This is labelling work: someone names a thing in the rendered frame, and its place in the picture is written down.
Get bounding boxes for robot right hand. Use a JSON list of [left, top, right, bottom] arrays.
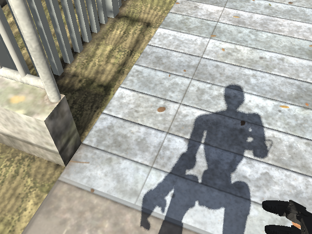
[[262, 200, 312, 234]]

